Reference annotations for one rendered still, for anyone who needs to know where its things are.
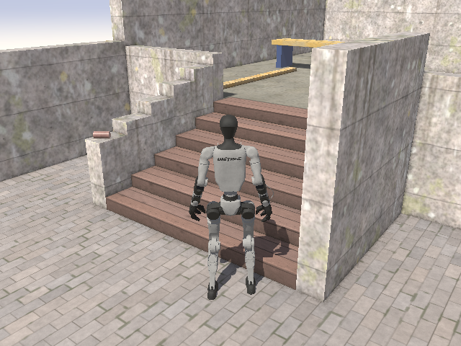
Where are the stairs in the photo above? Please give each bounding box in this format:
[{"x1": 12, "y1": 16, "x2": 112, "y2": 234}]
[{"x1": 106, "y1": 102, "x2": 307, "y2": 290}]

